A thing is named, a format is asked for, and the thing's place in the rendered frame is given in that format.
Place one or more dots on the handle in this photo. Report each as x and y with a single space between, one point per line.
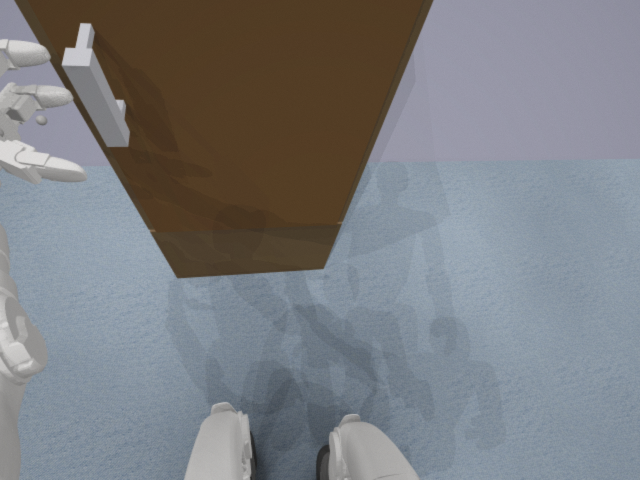
84 72

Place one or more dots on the cupboard door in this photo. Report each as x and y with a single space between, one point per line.
242 113

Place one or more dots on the left robot thigh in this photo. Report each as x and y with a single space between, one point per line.
222 445

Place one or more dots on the robot right shin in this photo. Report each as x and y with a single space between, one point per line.
346 419

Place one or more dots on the robot left upper arm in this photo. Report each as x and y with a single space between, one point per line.
23 353

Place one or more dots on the robot left hand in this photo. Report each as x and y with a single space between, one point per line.
17 106

